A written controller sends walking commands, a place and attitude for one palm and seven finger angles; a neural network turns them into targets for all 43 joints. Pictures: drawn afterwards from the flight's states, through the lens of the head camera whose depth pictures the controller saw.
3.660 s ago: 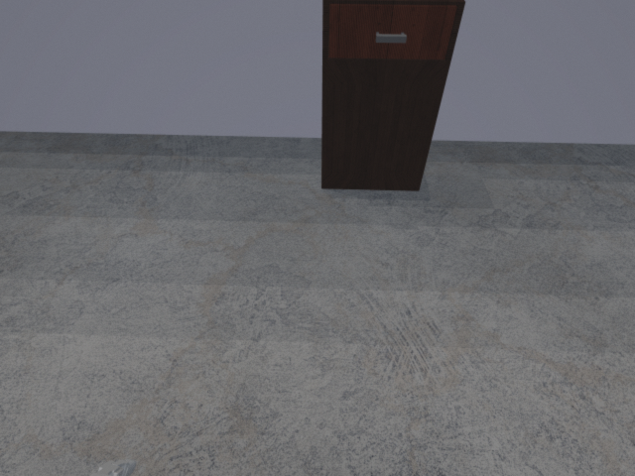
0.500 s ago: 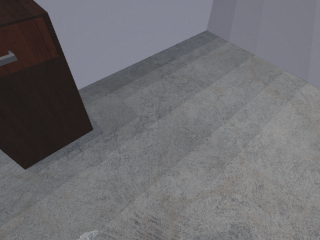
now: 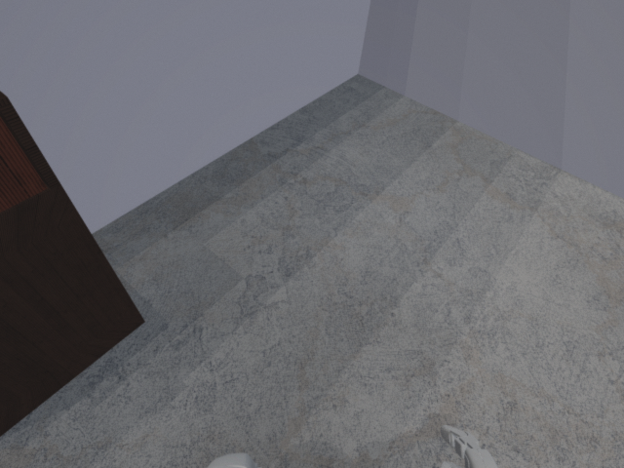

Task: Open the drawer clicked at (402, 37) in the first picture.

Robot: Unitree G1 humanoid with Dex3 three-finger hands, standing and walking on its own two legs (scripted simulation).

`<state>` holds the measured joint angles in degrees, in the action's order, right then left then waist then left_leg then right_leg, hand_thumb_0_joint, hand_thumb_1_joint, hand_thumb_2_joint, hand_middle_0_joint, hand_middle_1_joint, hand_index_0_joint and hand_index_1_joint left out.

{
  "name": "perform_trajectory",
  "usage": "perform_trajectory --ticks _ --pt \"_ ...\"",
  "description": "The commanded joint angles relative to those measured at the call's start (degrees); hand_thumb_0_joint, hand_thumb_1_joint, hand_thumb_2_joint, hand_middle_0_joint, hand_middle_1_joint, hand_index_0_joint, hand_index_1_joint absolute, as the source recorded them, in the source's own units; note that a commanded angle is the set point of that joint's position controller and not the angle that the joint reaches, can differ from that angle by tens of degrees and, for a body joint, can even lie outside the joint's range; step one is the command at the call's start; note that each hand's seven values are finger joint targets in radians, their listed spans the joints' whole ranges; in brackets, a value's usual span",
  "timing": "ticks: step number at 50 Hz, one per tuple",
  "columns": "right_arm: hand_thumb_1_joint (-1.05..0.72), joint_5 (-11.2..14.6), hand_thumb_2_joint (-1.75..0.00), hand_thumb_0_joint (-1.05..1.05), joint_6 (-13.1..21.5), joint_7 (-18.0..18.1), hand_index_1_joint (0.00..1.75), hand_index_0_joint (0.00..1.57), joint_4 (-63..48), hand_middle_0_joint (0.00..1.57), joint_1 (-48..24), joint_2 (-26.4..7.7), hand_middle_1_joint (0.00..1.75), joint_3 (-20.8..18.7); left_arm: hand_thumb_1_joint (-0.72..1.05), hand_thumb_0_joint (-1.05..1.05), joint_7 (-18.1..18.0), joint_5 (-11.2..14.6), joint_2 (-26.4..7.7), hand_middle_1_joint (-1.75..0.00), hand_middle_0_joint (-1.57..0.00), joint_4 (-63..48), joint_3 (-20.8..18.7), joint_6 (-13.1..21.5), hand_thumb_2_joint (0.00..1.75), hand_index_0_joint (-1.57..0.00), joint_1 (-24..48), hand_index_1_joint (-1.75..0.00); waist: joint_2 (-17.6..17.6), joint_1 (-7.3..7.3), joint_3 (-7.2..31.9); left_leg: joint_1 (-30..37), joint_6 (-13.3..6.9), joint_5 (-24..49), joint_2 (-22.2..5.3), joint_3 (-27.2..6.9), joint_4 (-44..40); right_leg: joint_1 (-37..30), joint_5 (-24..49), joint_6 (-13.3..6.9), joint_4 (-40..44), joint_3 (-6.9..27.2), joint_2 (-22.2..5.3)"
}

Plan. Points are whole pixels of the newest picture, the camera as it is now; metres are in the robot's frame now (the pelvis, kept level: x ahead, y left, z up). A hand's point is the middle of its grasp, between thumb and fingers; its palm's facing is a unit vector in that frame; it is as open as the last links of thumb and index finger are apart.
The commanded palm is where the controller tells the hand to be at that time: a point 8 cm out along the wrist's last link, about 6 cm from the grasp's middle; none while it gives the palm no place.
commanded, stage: walk to a spot facing it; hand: left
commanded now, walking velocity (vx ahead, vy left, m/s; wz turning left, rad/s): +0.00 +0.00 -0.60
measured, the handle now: out of the picture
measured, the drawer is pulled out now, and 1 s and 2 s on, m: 0.00 0.00 0.00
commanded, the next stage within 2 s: turn to face it in 0.22 s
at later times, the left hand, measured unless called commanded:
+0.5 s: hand (250, 391) +0.24 +0.12 -0.14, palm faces -0.22 -0.94 -0.28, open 7.3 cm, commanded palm none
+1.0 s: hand (174, 444) +0.16 +0.21 -0.15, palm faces +0.13 -0.96 -0.25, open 7.3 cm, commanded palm none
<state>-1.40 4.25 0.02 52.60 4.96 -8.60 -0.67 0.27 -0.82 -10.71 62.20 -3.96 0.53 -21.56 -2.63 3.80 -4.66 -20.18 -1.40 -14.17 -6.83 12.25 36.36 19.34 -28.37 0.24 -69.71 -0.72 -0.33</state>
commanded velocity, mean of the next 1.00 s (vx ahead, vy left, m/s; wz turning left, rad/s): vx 0.00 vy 0.00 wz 0.25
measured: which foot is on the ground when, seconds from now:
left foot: down 0.00-0.34, up 0.36-0.72, down 0.74-1.00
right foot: up 0.00-0.32, down 0.34-0.74, up 0.76-1.00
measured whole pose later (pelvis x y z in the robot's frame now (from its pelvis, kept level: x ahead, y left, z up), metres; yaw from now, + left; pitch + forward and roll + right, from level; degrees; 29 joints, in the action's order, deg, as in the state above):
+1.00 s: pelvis +0.09 -0.01 +0.02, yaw +5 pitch +2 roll -2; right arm -1.0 -0.5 0.6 54.8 14.1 -10.2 -3.1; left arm -1.3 -1.0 -14.2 54.9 -5.6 -3.2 -8.5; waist -0.4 -1.1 -3.8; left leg -16.7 -3.4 -12.9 0.1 2.4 27.6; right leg 27.7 -23.3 6.2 -62.1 -1.1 -4.6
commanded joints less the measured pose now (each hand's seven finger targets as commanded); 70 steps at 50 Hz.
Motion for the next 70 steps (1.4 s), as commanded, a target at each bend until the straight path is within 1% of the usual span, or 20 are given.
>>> perform_trajectory --ticks 1,8,15,16,17,18,23,31,35,36,37,38,39,45,55,60,61,63,67,70 --pt "-0.9 0.1 -0.9 0.0 -0.2 1.7 0.3 0.2 0.8 0.2 9.2 -8.1 0.3 -2.4 0.9 0.0 0.9 -0.5 -2.4 -0.3 -0.2 -6.8 -1.3 -0.7 0.9 -0.2 1.8 -0.3 11.7 -3.2 1.9 6.0 -3.6 24.0 -16.2 -8.8 -19.1 10.4 6.3 2.0 -5.3 -0.5 -5.5" --pt "-0.9 -0.1 -0.9 0.0 -2.0 1.5 0.3 0.2 -0.7 0.2 7.1 -9.7 0.3 -4.3 0.9 0.0 1.4 -0.6 -1.3 -0.3 -0.2 -11.4 -2.1 -3.5 0.9 -0.2 6.8 -0.3 12.5 -3.2 1.9 4.4 -4.4 9.2 -15.8 -0.2 -21.3 9.1 11.4 3.7 13.4 -3.7 -7.0" --pt "-0.9 -0.4 -0.9 0.0 -3.7 0.5 0.3 0.2 -1.4 0.2 8.2 -13.5 0.3 -5.9 0.9 0.0 1.0 -0.8 -3.8 -0.3 -0.2 -14.2 -2.0 -1.8 0.9 -0.2 8.9 -0.3 10.2 -3.54 6.0 11.3 -1.4 14.1 -16.5 3.2 -7.2 -0.5 13.0 2.0 33.7 -7.8 -3.0" --pt "-0.9 -0.3 -0.9 0.0 -3.9 0.3 0.3 0.2 -1.4 0.2 9.2 -12.5 0.3 -5.6 0.9 0.0 0.7 -0.9 -5.9 -0.3 -0.2 -13.4 -2.2 -1.0 0.9 -0.2 5.5 -0.3 5.1 -1.83 8.0 7.3 1.3 13.0 -13.8 4.9 2.2 -8.6 19.6 0.9 40.8 -6.0 -3.4" --pt "-0.9 0.1 -0.9 0.0 -4.3 -0.2 0.3 0.2 -2.2 0.2 11.3 -7.7 0.3 -4.3 0.9 0.0 -0.3 -1.8 -12.7 -0.3 -0.2 -12.5 -3.2 0.2 0.9 -0.2 2.4 -0.3 -14.4 -0.42 9.9 -8.1 4.7 -8.3 -6.1 6.4 17.1 -19.3 34.9 -3.8 47.5 12.7 -16.7" --pt "-0.9 0.5 -0.9 0.0 -4.7 0.3 0.3 0.2 -3.7 0.2 8.9 -6.1 0.3 -3.2 0.9 0.0 -1.0 -0.6 -16.1 -0.3 -0.2 -11.3 -3.3 0.2 0.9 -0.2 -0.6 -0.3 -17.1 0.78 13.2 -12.2 5.3 -24.1 -1.3 -2.4 26.1 -19.2 52.6 -9.7 47.9 19.7 -24.5" --pt "-0.9 0.4 -0.9 0.0 -5.9 0.7 0.3 0.2 2.8 0.2 14.4 -5.8 0.3 -2.5 0.9 0.0 -2.1 -0.6 -7.6 -0.3 -0.2 -12.0 0.1 0.7 0.9 -0.2 12.9 -0.3 -6.6 -5.75 9.9 -4.9 4.5 -9.6 -0.9 -10.6 25.9 -8.3 36.1 -6.3 49.6 1.7 -15.9" --pt "-0.9 0.8 -0.9 0.0 -6.2 0.2 0.3 0.2 2.4 0.2 11.0 -4.5 0.3 -2.6 0.9 0.0 -2.5 -0.7 -9.6 -0.3 -0.2 -9.6 -0.9 -0.4 0.9 -0.2 10.4 -0.3 -5.3 -2.45 4.8 -4.3 5.0 -12.0 0.9 -6.2 12.0 -11.0 37.1 -8.9 48.7 -2.5 -20.7" --pt "-0.9 0.5 -0.9 0.0 -5.9 -0.1 0.3 0.2 2.4 0.2 14.4 -4.9 0.3 -3.1 0.9 0.0 -2.4 -0.1 -9.0 -0.3 -0.2 -9.8 -1.5 -1.0 0.9 -0.2 11.5 -0.3 -3.0 -4.4 6.1 3.9 4.1 -1.3 1.5 -4.4 -2.2 -8.0 29.7 -4.4 42.0 -6.9 -19.3" --pt "-0.9 0.5 -0.9 0.0 -5.6 -0.2 0.3 0.2 2.7 0.2 16.5 -6.4 0.3 -3.6 0.9 0.0 -2.3 0.3 -7.8 -0.3 -0.2 -10.2 -1.3 -1.4 0.9 -0.2 11.7 -0.3 2.6 -5.65 6.7 8.0 2.9 5.7 0.1 -7.6 -8.0 -4.2 23.3 -1.8 37.1 -8.9 -16.8" --pt "-0.9 0.1 -0.9 0.0 -5.2 -0.1 0.3 0.2 2.2 0.2 18.4 -11.0 0.3 -4.7 0.9 0.0 -2.0 0.5 -4.7 -0.3 -0.2 -11.7 -1.1 -1.9 0.9 -0.2 11.4 -0.3 18.0 -6.3 6.8 10.9 -2.0 16.7 -10.3 -24.2 -14.4 4.9 7.0 2.6 26.9 -11.7 -9.9" --pt "-0.9 -0.4 -0.9 0.0 -5.2 0.3 0.3 0.2 1.9 0.2 20.3 -14.4 0.3 -5.5 0.9 0.0 -2.0 0.4 -3.0 -0.3 -0.2 -14.2 -0.7 -2.2 0.9 -0.2 15.3 -0.3 22.9 -8.53 4.8 9.8 -9.3 25.2 -18.9 -35.4 -20.1 11.7 -9.3 4.4 13.4 -8.8 -4.9" --pt "-0.9 -0.5 -0.9 0.0 -5.1 0.8 0.3 0.2 2.3 0.2 19.8 -14.2 0.3 -5.6 0.9 0.0 -1.8 -0.1 -3.8 -0.3 -0.2 -14.8 -0.9 -2.3 0.9 -0.2 17.1 -0.3 15.5 -7.99 5.3 8.3 -11.0 19.0 -18.6 -33.6 -20.5 11.6 -6.3 3.3 6.4 -3.1 -5.6" --pt "-0.9 0.2 -0.9 0.0 -3.6 1.7 0.3 0.2 0.2 0.2 13.9 -12.0 0.3 -5.0 0.9 0.0 -1.2 -0.1 -4.6 -0.3 -0.2 -12.0 -1.5 -2.0 0.9 -0.2 14.8 -0.3 8.0 -5.78 10.1 18.0 -7.0 33.1 -8.2 -23.4 -15.1 15.5 5.8 5.5 3.8 0.3 -5.0" --pt "-0.9 -0.1 -0.9 0.0 -5.2 0.7 0.3 0.2 -1.5 0.2 11.0 -15.2 0.3 -6.1 0.9 0.0 -1.6 0.4 -6.3 -0.3 -0.2 -14.6 -1.2 -2.6 0.9 -0.2 16.8 -0.3 11.8 -6.58 7.6 12.5 -8.7 20.5 -6.7 -30.6 -16.4 8.2 3.3 6.0 19.0 0.8 -2.9" --pt "-0.9 0.1 -0.9 0.0 -6.0 0.1 0.3 0.2 -3.9 0.2 5.9 -16.4 0.3 -6.7 0.9 0.0 -1.9 0.8 -7.3 -0.3 -0.2 -14.1 -1.2 -1.9 0.9 -0.2 10.1 -0.3 12.8 -3.64 8.6 3.0 -6.2 15.3 -3.1 -33.0 -13.0 -6.9 9.9 4.4 36.9 -0.5 -0.2" --pt "-0.9 0.4 -0.9 0.0 -6.1 0.0 0.3 0.2 -4.4 0.2 4.8 -15.5 0.3 -6.6 0.9 0.0 -2.0 0.7 -8.5 -0.3 -0.2 -13.6 -1.6 -1.5 0.9 -0.2 7.3 -0.3 9.7 -2.04 9.3 -1.9 -3.9 10.0 -0.8 -31.6 -10.1 -14.0 15.0 3.9 45.6 -0.2 -1.5" --pt "-0.9 0.7 -0.9 0.0 -6.2 -0.4 0.3 0.2 -6.8 0.2 5.5 -9.6 0.3 -5.8 0.9 0.0 -2.6 -0.8 -18.0 -0.3 -0.2 -15.0 -2.8 -0.6 0.9 -0.2 6.8 -0.3 -17.4 -1.34 7.5 -18.4 4.7 -19.0 11.9 -15.1 16.5 -17.2 14.2 -5.5 58.0 25.6 -27.8" --pt "-0.9 -0.1 -0.9 0.0 -7.9 -1.5 0.3 0.2 -3.3 0.2 7.5 -12.1 0.3 -6.5 0.9 0.0 -2.5 -0.1 -10.8 -0.3 -0.2 -17.7 -0.8 -0.6 0.9 -0.2 17.1 -0.3 -6.6 -6.87 0.6 -13.1 4.5 -7.7 5.3 -15.5 34.6 -2.3 15.0 -4.4 55.3 7.9 -18.5" --pt "-0.9 0.1 -0.9 0.0 -8.0 -1.9 0.3 0.2 -2.9 0.2 7.5 -10.9 0.3 -5.9 0.9 0.0 -2.3 -0.2 -9.9 -0.3 -0.2 -16.8 -0.4 0.0 0.9 -0.2 13.1 -0.3 -6.9 -5.45 2.5 -13.8 6.0 -4.9 5.0 -12.7 33.5 -8.7 22.9 -4.6 52.5 1.0 -16.5"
